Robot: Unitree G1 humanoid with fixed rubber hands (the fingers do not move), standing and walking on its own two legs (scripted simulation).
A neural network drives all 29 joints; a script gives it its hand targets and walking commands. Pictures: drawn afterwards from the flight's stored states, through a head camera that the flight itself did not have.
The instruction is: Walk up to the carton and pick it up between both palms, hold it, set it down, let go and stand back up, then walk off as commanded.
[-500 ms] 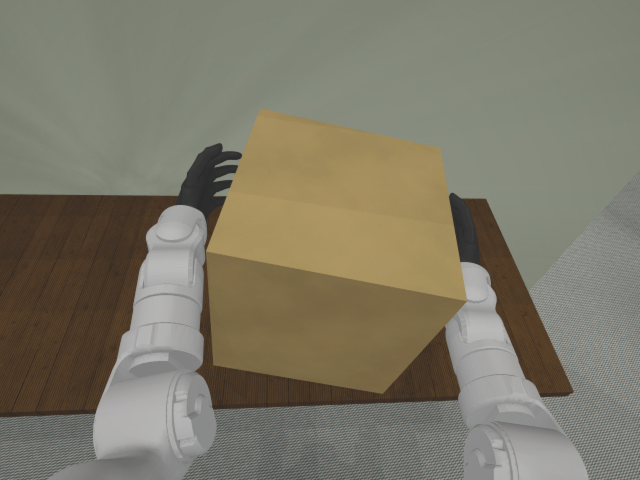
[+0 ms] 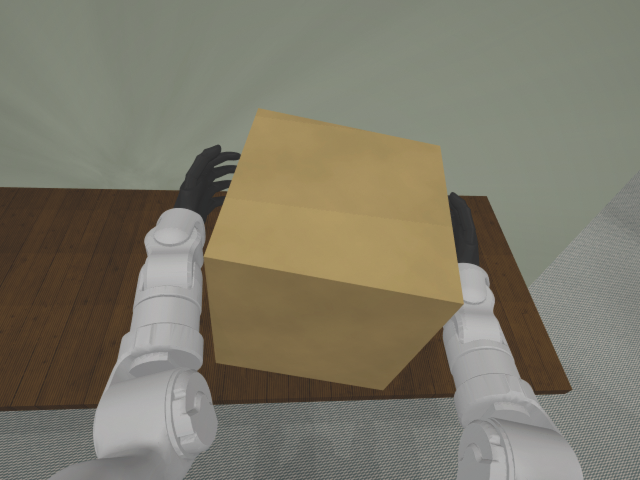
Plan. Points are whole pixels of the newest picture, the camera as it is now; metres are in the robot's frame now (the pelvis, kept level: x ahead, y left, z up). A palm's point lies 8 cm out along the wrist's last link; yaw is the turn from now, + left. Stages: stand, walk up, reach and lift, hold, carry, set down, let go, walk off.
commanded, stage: set down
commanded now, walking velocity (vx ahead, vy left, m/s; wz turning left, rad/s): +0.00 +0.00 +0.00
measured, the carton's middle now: (324, 257) +0.38 -0.01 +0.03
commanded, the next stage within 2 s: none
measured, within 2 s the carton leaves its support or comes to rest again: rests again in 0.20 s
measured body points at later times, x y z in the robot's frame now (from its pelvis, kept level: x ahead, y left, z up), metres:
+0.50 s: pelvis +0.00 +0.00 +0.00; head +0.03 +0.04 +0.45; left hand +0.43 +0.17 +0.09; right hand +0.37 -0.18 +0.07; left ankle +0.00 +0.10 -0.75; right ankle -0.02 -0.13 -0.75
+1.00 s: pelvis +0.00 +0.01 +0.00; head +0.03 +0.04 +0.45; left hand +0.43 +0.17 +0.08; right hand +0.38 -0.17 +0.07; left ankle +0.00 +0.10 -0.75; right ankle -0.02 -0.13 -0.75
